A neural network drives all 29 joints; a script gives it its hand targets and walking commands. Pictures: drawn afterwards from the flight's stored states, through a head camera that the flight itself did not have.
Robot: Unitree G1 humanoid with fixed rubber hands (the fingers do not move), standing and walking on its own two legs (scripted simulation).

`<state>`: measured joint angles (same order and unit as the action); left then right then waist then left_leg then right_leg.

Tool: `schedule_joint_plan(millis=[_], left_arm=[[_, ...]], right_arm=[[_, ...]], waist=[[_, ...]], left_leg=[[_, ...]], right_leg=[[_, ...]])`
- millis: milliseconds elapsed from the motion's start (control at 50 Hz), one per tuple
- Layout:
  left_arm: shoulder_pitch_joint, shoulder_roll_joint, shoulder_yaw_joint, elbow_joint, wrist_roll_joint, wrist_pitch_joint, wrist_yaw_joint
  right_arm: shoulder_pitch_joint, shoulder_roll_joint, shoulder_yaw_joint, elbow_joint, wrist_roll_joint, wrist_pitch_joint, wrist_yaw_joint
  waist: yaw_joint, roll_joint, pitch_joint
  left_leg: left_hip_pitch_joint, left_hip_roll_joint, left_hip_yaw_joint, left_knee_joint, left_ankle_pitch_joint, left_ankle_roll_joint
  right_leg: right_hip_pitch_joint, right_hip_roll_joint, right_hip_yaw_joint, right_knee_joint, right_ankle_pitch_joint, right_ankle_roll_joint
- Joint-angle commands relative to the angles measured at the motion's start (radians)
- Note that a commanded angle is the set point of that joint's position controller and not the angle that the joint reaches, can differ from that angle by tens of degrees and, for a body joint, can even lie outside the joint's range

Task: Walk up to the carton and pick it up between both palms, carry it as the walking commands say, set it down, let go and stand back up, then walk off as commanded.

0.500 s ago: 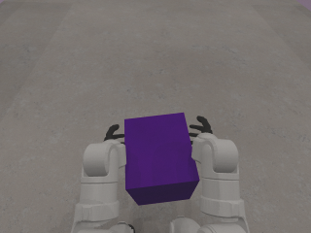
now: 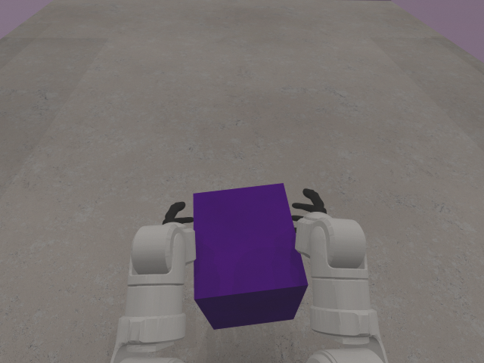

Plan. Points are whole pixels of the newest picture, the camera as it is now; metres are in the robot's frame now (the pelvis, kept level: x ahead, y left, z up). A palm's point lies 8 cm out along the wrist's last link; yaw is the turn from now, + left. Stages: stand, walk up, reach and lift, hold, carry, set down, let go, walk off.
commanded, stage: carry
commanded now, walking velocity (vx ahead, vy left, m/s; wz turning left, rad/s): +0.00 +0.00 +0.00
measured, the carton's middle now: (246, 260) +0.31 -0.01 +0.01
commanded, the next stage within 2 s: none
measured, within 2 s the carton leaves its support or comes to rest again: neither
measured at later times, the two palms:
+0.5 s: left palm (172, 329) +0.18 +0.09 +0.07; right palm (339, 314) +0.19 -0.13 +0.07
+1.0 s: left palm (171, 341) +0.16 +0.09 +0.09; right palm (357, 327) +0.16 -0.14 +0.10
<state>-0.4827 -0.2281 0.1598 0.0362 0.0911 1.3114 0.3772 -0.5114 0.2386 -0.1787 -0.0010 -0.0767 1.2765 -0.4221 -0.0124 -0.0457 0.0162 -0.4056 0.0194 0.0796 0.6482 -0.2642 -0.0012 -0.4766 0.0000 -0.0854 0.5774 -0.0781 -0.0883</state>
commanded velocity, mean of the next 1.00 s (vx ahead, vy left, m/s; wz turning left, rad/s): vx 0.00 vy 0.00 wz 0.00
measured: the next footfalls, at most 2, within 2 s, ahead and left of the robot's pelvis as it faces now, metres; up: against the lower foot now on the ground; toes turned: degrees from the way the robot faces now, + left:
right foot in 0.32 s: +0.01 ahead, -0.08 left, +0.00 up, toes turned +1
left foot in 0.54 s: -0.02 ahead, +0.09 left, +0.00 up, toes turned +3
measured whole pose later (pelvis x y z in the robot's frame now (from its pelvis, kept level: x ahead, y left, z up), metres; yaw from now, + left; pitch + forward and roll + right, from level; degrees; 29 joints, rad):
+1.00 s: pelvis -0.13 -0.03 +0.01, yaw +1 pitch +0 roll +1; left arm -0.47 -0.22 0.14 0.11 0.06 1.33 0.44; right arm -0.45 0.22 -0.16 0.06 -0.07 1.26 -0.38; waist -0.01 -0.03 -0.08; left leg -0.39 -0.01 0.04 0.59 -0.19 0.02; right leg -0.43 0.06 -0.05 0.56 -0.14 -0.10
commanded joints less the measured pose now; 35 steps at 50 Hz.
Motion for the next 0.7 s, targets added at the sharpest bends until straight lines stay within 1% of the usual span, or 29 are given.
schedule_joint_plan(millis=[0, 20, 60, 80, 100, 120, 140, 160, 180, 200, 240, 260, 280, 300, 320, 340, 360, 380, 420, 460, 480, 500, 520, 540, 560, 580, 600, 640, 680], left_arm=[[-0.851, -1.027, -0.53, -0.226, -0.435, -0.07, -0.443], [-0.835, -1.036, -0.53, -0.198, -0.438, -0.065, -0.451], [-0.82, -1.019, -0.516, -0.171, -0.434, -0.055, -0.455], [-0.786, -1.022, -0.514, -0.137, -0.417, -0.052, -0.458], [-0.829, -1.015, -0.52, -0.17, -0.422, -0.054, -0.458], [-0.794, -1.024, -0.529, -0.149, -0.414, -0.059, -0.457], [-0.829, -1.038, -0.546, -0.151, -0.43, -0.057, -0.457], [-0.835, -1.063, -0.559, -0.142, -0.433, -0.06, -0.457], [-0.83, -1.082, -0.559, -0.128, -0.43, -0.064, -0.454], [-0.881, -1.07, -0.562, -0.143, -0.446, -0.063, -0.452], [-0.877, -1.071, -0.549, -0.165, -0.464, -0.06, -0.448], [-0.895, -1.075, -0.55, -0.187, -0.483, -0.056, -0.447], [-0.837, -1.099, -0.543, -0.152, -0.48, -0.046, -0.449], [-0.81, -1.104, -0.542, -0.12, -0.471, -0.047, -0.457], [-0.778, -1.098, -0.528, -0.081, -0.467, -0.048, -0.463], [-0.771, -1.072, -0.502, -0.082, -0.463, -0.057, -0.47], [-0.806, -1.063, -0.495, -0.082, -0.467, -0.052, -0.476], [-0.822, -1.072, -0.505, -0.106, -0.469, -0.057, -0.481], [-0.833, -1.098, -0.526, -0.144, -0.469, -0.076, -0.475], [-0.865, -1.079, -0.516, -0.218, -0.473, -0.086, -0.458], [-0.84, -1.081, -0.523, -0.215, -0.472, -0.079, -0.451], [-0.859, -1.072, -0.521, -0.236, -0.47, -0.084, -0.443], [-0.782, -1.081, -0.503, -0.186, -0.449, -0.077, -0.443], [-0.733, -1.072, -0.508, -0.162, -0.436, -0.081, -0.441], [-0.755, -1.071, -0.539, -0.197, -0.45, -0.077, -0.441], [-0.795, -1.067, -0.555, -0.232, -0.463, -0.08, -0.44], [-0.859, -1.05, -0.559, -0.271, -0.472, -0.085, -0.435], [-0.828, -1.04, -0.56, -0.246, -0.455, -0.082, -0.432], [-0.765, -1.039, -0.533, -0.178, -0.436, -0.071, -0.442]], right_arm=[[-0.61, 1.06, 0.531, -0.025, 0.418, -0.022, 0.487], [-0.637, 1.058, 0.54, -0.047, 0.42, -0.03, 0.488], [-0.622, 1.052, 0.529, -0.022, 0.418, -0.029, 0.49], [-0.602, 1.046, 0.52, -0.021, 0.406, -0.036, 0.49], [-0.594, 1.052, 0.512, -0.015, 0.407, -0.044, 0.49], [-0.578, 1.042, 0.51, -0.029, 0.396, -0.053, 0.492], [-0.709, 1.044, 0.526, -0.105, 0.413, -0.059, 0.494], [-0.776, 1.031, 0.539, -0.157, 0.42, -0.055, 0.499], [-0.791, 1.009, 0.535, -0.156, 0.416, -0.041, 0.505], [-0.775, 1.002, 0.52, -0.117, 0.414, -0.025, 0.511], [-0.759, 1.013, 0.52, -0.139, 0.418, -0.015, 0.508], [-0.762, 1.014, 0.523, -0.157, 0.42, -0.017, 0.501], [-0.7, 1.021, 0.51, -0.126, 0.403, -0.008, 0.494], [-0.667, 1.027, 0.505, -0.096, 0.383, -0.014, 0.486], [-0.638, 1.028, 0.511, -0.078, 0.374, -0.018, 0.482], [-0.669, 1.033, 0.537, -0.087, 0.398, -0.025, 0.477], [-0.726, 1.025, 0.543, -0.095, 0.4, -0.035, 0.47], [-0.718, 1.036, 0.548, -0.112, 0.405, -0.049, 0.471], [-0.712, 1.041, 0.547, -0.129, 0.425, -0.063, 0.478], [-0.823, 1.034, 0.566, -0.213, 0.468, -0.06, 0.48], [-0.785, 1.042, 0.563, -0.187, 0.465, -0.05, 0.481], [-0.811, 1.058, 0.577, -0.198, 0.478, -0.05, 0.48], [-0.768, 1.074, 0.576, -0.171, 0.465, -0.045, 0.485], [-0.722, 1.062, 0.565, -0.137, 0.448, -0.05, 0.489], [-0.622, 1.059, 0.547, -0.083, 0.425, -0.055, 0.491], [-0.641, 1.054, 0.555, -0.111, 0.432, -0.058, 0.491], [-0.707, 1.048, 0.554, -0.142, 0.45, -0.058, 0.491], [-0.69, 1.055, 0.568, -0.153, 0.455, -0.047, 0.486], [-0.632, 1.057, 0.565, -0.096, 0.443, -0.036, 0.49]], waist=[[0.033, -0.143, -0.594], [0.029, -0.105, -0.605], [0.018, -0.151, -0.602], [0.009, -0.119, -0.626], [-0.006, -0.017, -0.601], [-0.016, 0.184, -0.579], [-0.007, 0.439, -0.53], [0.011, 0.43, -0.521], [0.032, 0.361, -0.501], [0.036, 0.285, -0.517], [0.053, 0.157, -0.557], [0.044, 0.109, -0.552], [0.036, 0.096, -0.546], [0.028, -0.029, -0.54], [0.009, -0.207, -0.547], [0.024, -0.261, -0.56], [0.026, -0.216, -0.546], [0.019, -0.162, -0.517], [0.02, -0.006, -0.525], [0.025, -0.101, -0.559], [0.027, -0.118, -0.593], [0.022, -0.145, -0.644], [0.023, -0.054, -0.674], [0.023, 0.037, -0.688], [0.024, 0.212, -0.674], [0.027, 0.225, -0.677], [0.026, 0.15, -0.686], [0.02, -0.058, -0.677], [0.021, -0.08, -0.61]], left_leg=[[0.068, -0.032, -0.001, 0.118, -0.216, 0.024], [0.118, -0.039, 0.01, 0.127, -0.2, 0.039], [0.298, -0.088, 0.072, 0.051, -0.22, 0.068], [0.361, -0.102, 0.072, 0.021, -0.212, 0.081], [0.404, -0.099, 0.03, -0.04, -0.272, 0.102], [0.308, 0.031, -0.151, -0.203, -0.387, 0.14], [0.053, 0.25, -0.466, -0.398, -0.526, 0.188], [-0.088, 0.356, -0.532, -0.516, -0.592, 0.229], [-0.227, 0.345, -0.441, -0.529, -0.616, 0.187], [-0.283, 0.31, -0.336, -0.498, -0.556, 0.121], [-0.14, 0.157, -0.15, -0.344, -0.481, 0.02], [-0.039, 0.116, -0.151, -0.24, -0.451, 0.034], [0.031, 0.06, -0.12, -0.11, -0.397, 0.05], [-0.049, 0.019, -0.108, 0.075, -0.271, 0.04], [-0.166, -0.024, -0.063, 0.194, -0.18, 0.003], [-0.192, -0.054, -0.054, 0.307, -0.191, -0.018], [-0.186, -0.044, -0.083, 0.4, -0.149, -0.013], [-0.16, -0.041, -0.084, 0.477, -0.121, -0.011], [-0.113, -0.009, -0.082, 0.376, -0.116, -0.019], [-0.023, -0.025, -0.041, 0.171, -0.167, -0.017], [0.05, -0.037, -0.024, 0.039, -0.176, -0.005], [0.147, -0.043, -0.023, -0.099, -0.104, 0.014], [0.232, -0.032, -0.078, -0.182, -0.073, 0.037], [0.28, 0.033, -0.208, -0.197, -0.016, 0.076], [0.232, 0.127, -0.319, -0.196, 0.055, 0.118], [0.181, 0.132, -0.289, -0.184, 0.026, 0.118], [0.152, 0.118, -0.24, -0.155, 0.013, 0.092], [0.085, 0.025, -0.135, -0.056, -0.099, 0.046], [0.125, -0.014, -0.097, -0.054, -0.121, 0.042]], right_leg=[[0.23, -0.276, 0.379, -0.398, -0.655, 0.002], [0.191, -0.254, 0.336, -0.405, -0.626, 0.017], [0.055, -0.159, 0.169, -0.417, -0.57, 0.117], [0.034, -0.106, 0.082, -0.357, -0.517, 0.169], [-0.035, -0.044, 0.024, -0.27, -0.491, 0.217], [-0.036, 0.051, -0.065, -0.037, -0.411, 0.235], [0.043, 0.088, -0.038, 0.375, -0.388, 0.145], [0.119, 0.102, 0.007, 0.636, -0.323, 0.111], [0.211, 0.08, 0.048, 0.766, -0.293, 0.092], [0.284, 0.076, 0.053, 0.76, -0.293, 0.056], [0.337, 0.043, 0.042, 0.28, -0.368, 0.024], [0.317, 0.067, 0.016, 0.083, -0.395, 0.037], [0.283, 0.074, 0.042, -0.077, -0.469, 0.04], [0.291, -0.068, 0.298, -0.194, -0.573, 0.026], [0.28, -0.308, 0.599, -0.277, -0.571, -0.047], [0.218, -0.36, 0.7, -0.347, -0.661, -0.111], [0.193, -0.331, 0.65, -0.374, -0.745, -0.103], [0.169, -0.294, 0.59, -0.367, -0.735, -0.073], [0.189, -0.219, 0.445, -0.269, -0.499, -0.074], [0.249, -0.199, 0.371, -0.232, -0.351, -0.073], [0.28, -0.177, 0.328, -0.204, -0.267, -0.063], [0.305, -0.158, 0.28, -0.164, -0.174, -0.049], [0.305, -0.134, 0.265, -0.113, -0.051, -0.03], [0.254, -0.113, 0.262, -0.099, -0.021, 0.001], [0.268, -0.073, 0.225, -0.057, -0.093, 0.012], [0.309, -0.076, 0.232, -0.076, -0.156, 0.004], [0.337, -0.093, 0.257, -0.106, -0.17, -0.002], [0.376, -0.181, 0.379, -0.229, -0.312, -0.031], [0.277, -0.191, 0.389, -0.296, -0.481, -0.031]])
